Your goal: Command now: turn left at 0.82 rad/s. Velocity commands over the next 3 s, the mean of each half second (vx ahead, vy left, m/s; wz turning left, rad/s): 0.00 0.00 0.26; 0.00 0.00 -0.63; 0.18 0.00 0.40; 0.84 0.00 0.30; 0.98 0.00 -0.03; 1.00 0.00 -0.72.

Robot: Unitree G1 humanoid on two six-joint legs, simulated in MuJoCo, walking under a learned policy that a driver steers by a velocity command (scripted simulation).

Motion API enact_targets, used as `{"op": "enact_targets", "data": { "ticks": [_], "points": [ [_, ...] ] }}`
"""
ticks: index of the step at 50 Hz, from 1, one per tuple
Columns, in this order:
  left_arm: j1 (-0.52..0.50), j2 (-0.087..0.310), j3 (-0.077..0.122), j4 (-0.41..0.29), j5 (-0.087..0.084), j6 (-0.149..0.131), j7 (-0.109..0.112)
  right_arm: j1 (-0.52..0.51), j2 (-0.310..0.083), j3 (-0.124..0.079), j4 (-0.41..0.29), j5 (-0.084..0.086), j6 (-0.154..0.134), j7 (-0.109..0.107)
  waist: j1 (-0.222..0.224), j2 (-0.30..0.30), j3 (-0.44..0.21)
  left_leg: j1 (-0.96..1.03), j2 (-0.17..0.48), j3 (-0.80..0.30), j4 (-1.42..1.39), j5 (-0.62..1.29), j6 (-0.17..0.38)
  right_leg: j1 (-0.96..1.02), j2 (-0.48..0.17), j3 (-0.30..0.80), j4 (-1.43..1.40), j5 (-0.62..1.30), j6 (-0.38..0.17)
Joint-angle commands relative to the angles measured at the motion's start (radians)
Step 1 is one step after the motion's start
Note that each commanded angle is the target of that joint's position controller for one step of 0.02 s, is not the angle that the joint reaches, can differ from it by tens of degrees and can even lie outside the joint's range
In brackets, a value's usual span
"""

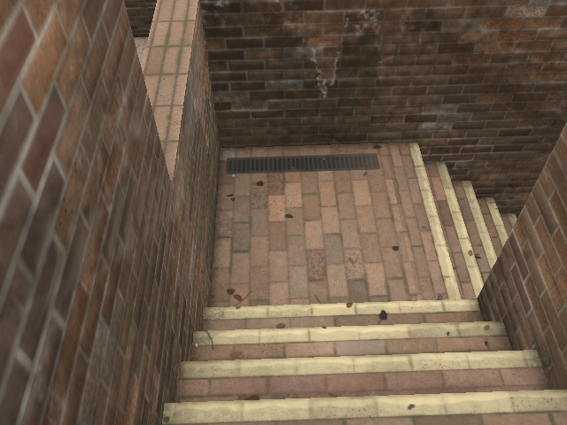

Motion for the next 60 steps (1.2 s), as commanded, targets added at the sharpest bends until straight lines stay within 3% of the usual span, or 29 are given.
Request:
{"op": "enact_targets", "data": {
  "ticks": [1, 3, 4, 6, 8, 10, 12, 15, 17, 19, 20, 24, 25, 26, 31, 37, 39, 40, 41, 42, 44, 48, 52, 53, 54, 55, 56, 58, 60],
  "points": [
    [-0.014, 0.134, 0.037, -0.003, 0.001, -0.026, 0.013, 0.053, -0.051, -0.048, -0.012, -0.002, -0.004, 0.006, -0.019, -0.103, 0.104, 0.155, 0.014, 0.013, -0.186, -0.028, 0.037, -0.036, -0.140, 0.115, -0.264, -0.029, -0.072],
    [-0.030, 0.153, 0.055, 0.029, 0.023, 0.005, -0.008, 0.281, -0.092, -0.085, 0.063, 0.018, -0.035, -0.017, -0.094, -0.016, 0.025, 0.417, -0.050, 0.073, -0.335, 0.072, 0.040, 0.014, -0.059, 0.000, 0.040, 0.035, -0.046],
    [-0.062, 0.159, 0.070, 0.037, -0.004, 0.015, -0.033, 0.378, -0.161, -0.121, 0.070, 0.022, -0.066, -0.026, -0.160, 0.082, -0.062, 0.572, -0.140, 0.125, -0.339, -0.094, 0.064, -0.008, 0.037, -0.076, 0.352, 0.131, -0.060],
    [-0.077, 0.079, 0.066, -0.029, -0.047, 0.026, -0.099, 0.434, -0.351, -0.139, 0.011, 0.012, -0.093, -0.026, -0.104, 0.279, -0.286, 0.955, -0.012, -0.243, -0.091, 0.227, 0.098, -0.552, 0.196, 0.022, 1.007, 0.087, -0.054],
    [-0.250, 0.087, 0.036, -0.213, -0.121, -0.033, -0.076, 0.433, -0.277, -0.088, -0.067, 0.073, -0.141, 0.011, -0.190, 0.265, -0.244, 0.792, 0.325, -0.737, -0.233, -0.083, 0.372, -0.897, 0.187, 0.238, 0.994, 0.079, 0.026],
    [-0.186, 0.053, 0.002, -0.157, -0.117, -0.050, -0.019, 0.353, -0.152, -0.030, -0.031, 0.082, -0.150, 0.046, -0.101, 0.128, -0.057, 0.442, 0.398, -0.836, -0.329, -0.373, 0.399, -0.878, 0.091, 0.340, 0.892, 0.241, -0.013],
    [-0.096, -0.024, -0.031, -0.129, -0.059, -0.002, -0.014, 0.149, 0.070, 0.046, -0.018, 0.081, -0.151, 0.022, 0.011, -0.035, -0.003, 0.164, 0.248, -0.652, -0.318, -0.617, 0.300, -0.775, 0.027, 0.335, 0.452, 0.635, 0.027],
    [0.017, 0.043, 0.000, -0.018, -0.066, 0.085, -0.126, -0.008, -0.024, 0.063, -0.078, 0.177, -0.144, -0.003, 0.074, -0.056, 0.029, -0.272, 0.025, -0.339, -0.353, -0.828, 0.142, -0.249, 0.102, 0.161, 0.153, 0.780, 0.091],
    [0.030, 0.036, 0.010, 0.024, -0.071, 0.108, -0.162, 0.033, -0.141, 0.042, -0.017, 0.123, -0.143, -0.018, 0.061, 0.040, -0.010, -0.372, 0.027, -0.331, -0.376, -0.851, 0.095, 0.018, 0.135, 0.097, 0.290, 0.972, 0.086],
    [-0.077, 0.011, 0.006, -0.044, -0.090, 0.073, -0.153, -0.135, -0.122, 0.058, -0.091, 0.116, -0.152, -0.015, 0.043, 0.008, -0.077, -0.037, 0.127, -0.384, -0.318, -0.655, 0.054, -0.123, 0.105, 0.194, 0.138, 0.865, 0.086],
    [-0.311, 0.040, 0.010, -0.158, -0.095, 0.059, -0.115, -0.044, -0.117, 0.009, -0.119, 0.171, -0.143, -0.039, -0.122, 0.021, -0.015, 0.348, 0.200, -0.481, -0.366, -0.639, 0.108, -0.424, 0.113, 0.228, -0.324, 0.513, 0.065],
    [-0.352, -0.051, -0.034, -0.126, -0.094, 0.059, -0.052, 0.386, -0.123, -0.048, 0.021, 0.127, -0.081, -0.075, -0.295, 0.097, -0.035, 0.887, 0.383, -0.734, -0.394, -0.532, 0.460, -0.724, 0.195, 0.229, -0.445, 0.492, 0.033],
    [-0.362, -0.056, -0.043, -0.114, -0.093, 0.046, -0.049, 0.362, -0.120, -0.051, -0.002, 0.122, -0.078, -0.076, -0.285, 0.055, -0.047, 0.878, 0.378, -0.684, -0.405, -0.402, 0.466, -0.702, 0.212, 0.199, -0.464, 0.519, 0.026],
    [-0.253, -0.061, -0.050, -0.079, -0.039, 0.042, -0.041, 0.265, -0.116, -0.045, -0.024, 0.063, -0.098, -0.086, -0.202, 0.061, -0.106, 0.758, 0.364, -0.582, -0.338, -0.220, 0.454, -0.603, 0.178, 0.191, -0.218, 0.604, 0.009],
    [-0.099, -0.063, -0.032, -0.051, 0.002, 0.051, -0.097, 0.002, -0.106, -0.063, -0.139, 0.024, -0.140, -0.114, -0.081, -0.014, -0.121, 0.276, 0.198, -0.055, -0.290, -0.141, 0.244, -0.110, 0.184, 0.046, -0.120, 0.673, -0.001],
    [-0.198, -0.030, 0.025, -0.132, -0.012, 0.037, -0.117, 0.114, -0.157, -0.096, -0.078, 0.056, -0.158, -0.152, -0.182, 0.085, -0.068, 0.424, 0.294, 0.000, -0.182, -0.335, 0.134, -0.069, 0.180, -0.040, -0.488, 0.600, -0.044],
    [0.056, 0.085, 0.091, -0.050, -0.026, 0.003, -0.098, 0.011, -0.164, -0.097, -0.123, 0.057, -0.154, -0.121, -0.032, -0.066, -0.161, 0.228, 0.189, 0.091, 0.100, -0.328, 0.081, 0.382, 0.283, -0.060, -0.636, 0.902, -0.109],
    [0.264, 0.261, 0.142, -0.003, 0.010, -0.008, -0.069, -0.004, -0.042, -0.070, -0.229, 0.050, -0.157, -0.089, 0.014, -0.403, -0.355, -0.088, -0.015, 0.152, 0.483, -0.985, -0.058, 0.817, 0.043, 0.346, -0.748, 1.543, -0.345],
    [0.340, 0.254, 0.153, -0.024, 0.042, 0.002, -0.093, -0.106, -0.050, -0.058, -0.283, 0.109, -0.134, -0.097, 0.098, -0.107, -0.423, -0.336, -0.115, -0.103, 0.584, -1.093, -0.062, 1.015, -0.124, 0.626, -0.774, 1.529, -0.472],
    [0.317, 0.192, 0.131, -0.015, 0.017, -0.006, -0.113, -0.206, -0.012, -0.032, -0.301, 0.170, -0.126, -0.104, 0.141, -0.063, -0.207, -0.534, -0.128, -0.200, 0.609, -1.034, -0.056, 0.873, -0.191, 0.731, -0.810, 1.432, -0.516],
    [0.101, 0.124, 0.105, -0.018, -0.066, 0.002, -0.137, -0.069, -0.109, -0.049, -0.195, 0.127, -0.104, -0.108, -0.021, -0.042, -0.078, -0.430, -0.005, -0.216, 0.626, -0.856, -0.040, 0.459, -0.178, 0.595, -0.795, 1.309, -0.495],
    [-0.217, 0.069, 0.055, -0.046, -0.001, 0.029, -0.119, 0.193, -0.030, -0.003, 0.015, 0.104, -0.031, 0.004, -0.203, -0.027, -0.109, 0.030, -0.030, -0.085, 0.767, -0.384, -0.047, -0.159, 0.036, 0.266, -0.793, 1.066, -0.350],
    [-0.240, 0.042, -0.002, 0.024, -0.025, 0.009, -0.112, 0.274, -0.019, 0.002, 0.089, 0.097, -0.052, 0.065, -0.203, -0.096, -0.098, 0.293, -0.041, -0.037, 0.690, -0.278, -0.092, -0.291, 0.103, 0.109, -0.689, 0.909, -0.227],
    [-0.237, 0.052, -0.007, 0.033, -0.025, 0.000, -0.115, 0.271, -0.022, -0.001, 0.095, 0.088, -0.067, 0.057, -0.194, -0.115, -0.094, 0.313, -0.042, -0.042, 0.658, -0.330, -0.101, -0.257, 0.080, 0.117, -0.649, 0.945, -0.218],
    [-0.205, 0.017, 0.009, 0.008, -0.123, 0.057, -0.047, 0.075, -0.024, -0.007, 0.085, 0.191, -0.004, -0.091, -0.125, -0.039, -0.178, 0.197, -0.093, -0.038, 0.444, -0.487, -0.056, 0.073, 0.023, 0.146, -0.653, 1.168, -0.236],
    [-0.174, 0.037, 0.009, 0.014, -0.111, 0.085, -0.019, 0.025, -0.006, 0.008, 0.063, 0.180, 0.022, -0.134, -0.075, -0.124, -0.148, 0.170, -0.049, -0.066, 0.366, -0.556, -0.033, 0.156, 0.011, 0.163, -0.619, 1.283, -0.265],
    [-0.114, 0.141, 0.020, 0.077, -0.030, 0.031, -0.096, 0.222, 0.023, 0.012, 0.082, 0.072, -0.013, -0.059, -0.127, -0.299, -0.026, 0.186, -0.026, -0.067, 0.495, -0.564, -0.092, 0.058, -0.125, 0.348, -0.549, 1.248, -0.302],
    [0.002, 0.269, 0.105, 0.066, -0.037, 0.029, -0.076, 0.044, -0.050, -0.006, 0.001, 0.098, -0.024, -0.093, 0.047, -0.115, -0.115, 0.001, -0.101, 0.001, 0.218, -0.696, -0.067, 0.285, -0.138, 0.398, -0.588, 1.068, -0.402],
    [0.062, 0.181, 0.101, 0.087, -0.030, 0.023, -0.034, 0.019, 0.016, 0.005, 0.014, 0.079, 0.003, -0.128, 0.088, -0.115, -0.137, -0.006, -0.054, -0.045, 0.135, -0.652, -0.049, 0.270, -0.214, 0.482, -0.617, 0.830, -0.376]
  ]
}}
Next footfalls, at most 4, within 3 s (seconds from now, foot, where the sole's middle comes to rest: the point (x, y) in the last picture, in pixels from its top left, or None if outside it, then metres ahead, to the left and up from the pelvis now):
0.10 left None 0.12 0.16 -0.86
0.76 right None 0.18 -0.11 -0.86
1.12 left None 0.16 0.13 -0.86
1.80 right None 0.40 -0.12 -1.06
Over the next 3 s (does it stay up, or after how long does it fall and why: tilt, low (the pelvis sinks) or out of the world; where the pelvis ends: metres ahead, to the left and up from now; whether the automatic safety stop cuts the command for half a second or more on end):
stays up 1.04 0.08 -0.89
